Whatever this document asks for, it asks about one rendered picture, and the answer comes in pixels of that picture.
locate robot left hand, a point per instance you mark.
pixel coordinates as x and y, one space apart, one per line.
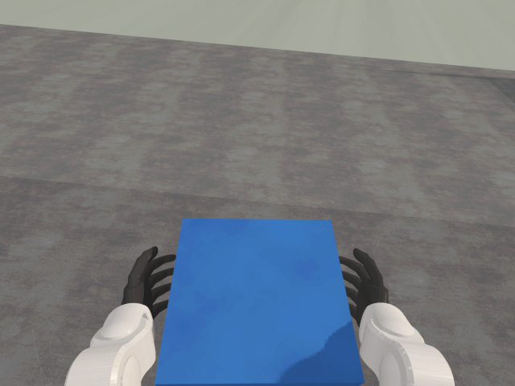
140 281

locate right robot forearm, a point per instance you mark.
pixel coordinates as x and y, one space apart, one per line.
396 352

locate carton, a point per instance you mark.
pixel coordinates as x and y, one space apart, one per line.
258 303

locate left robot forearm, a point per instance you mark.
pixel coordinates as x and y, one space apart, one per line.
120 353

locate robot right hand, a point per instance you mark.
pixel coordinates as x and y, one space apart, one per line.
370 285

